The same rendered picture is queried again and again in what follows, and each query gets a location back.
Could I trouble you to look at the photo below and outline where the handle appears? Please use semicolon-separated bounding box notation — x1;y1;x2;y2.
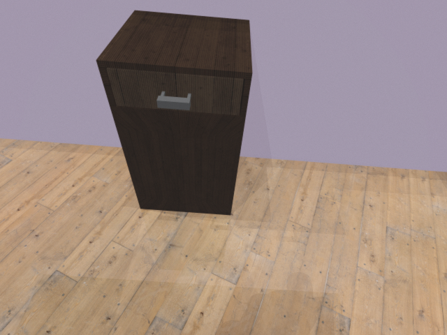
156;91;191;110

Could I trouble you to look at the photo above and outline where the drawer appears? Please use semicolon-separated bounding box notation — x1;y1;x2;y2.
107;68;244;115

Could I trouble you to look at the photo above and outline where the cabinet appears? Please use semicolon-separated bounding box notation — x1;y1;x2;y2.
96;10;252;215

